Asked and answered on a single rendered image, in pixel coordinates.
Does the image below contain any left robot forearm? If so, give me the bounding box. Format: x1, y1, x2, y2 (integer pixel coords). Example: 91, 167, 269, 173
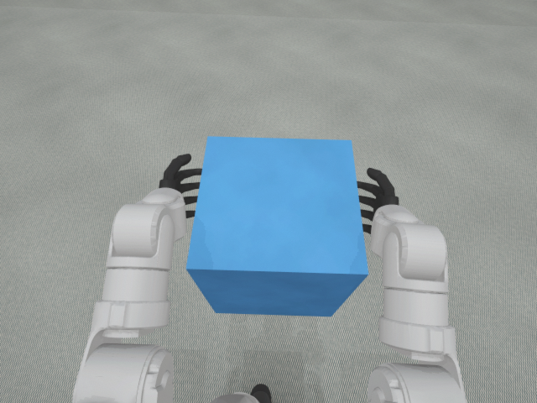
72, 187, 187, 403

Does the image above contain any carton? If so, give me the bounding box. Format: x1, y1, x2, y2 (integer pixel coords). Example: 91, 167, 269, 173
186, 136, 368, 317

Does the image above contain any robot right hand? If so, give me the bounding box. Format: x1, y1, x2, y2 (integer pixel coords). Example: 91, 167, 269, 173
357, 168, 399, 234

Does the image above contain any left robot upper arm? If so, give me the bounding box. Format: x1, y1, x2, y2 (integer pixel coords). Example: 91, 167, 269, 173
74, 343, 174, 403

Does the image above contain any robot left hand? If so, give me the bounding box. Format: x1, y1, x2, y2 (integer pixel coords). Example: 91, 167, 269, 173
159, 154, 202, 218

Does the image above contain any right robot upper arm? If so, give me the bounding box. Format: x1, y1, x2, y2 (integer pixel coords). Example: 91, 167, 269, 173
368, 363, 466, 403

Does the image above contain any left robot foot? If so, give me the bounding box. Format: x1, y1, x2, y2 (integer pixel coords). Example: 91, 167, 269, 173
251, 384, 271, 403

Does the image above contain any right robot forearm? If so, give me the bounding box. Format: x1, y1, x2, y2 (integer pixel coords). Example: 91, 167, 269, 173
370, 205, 467, 403

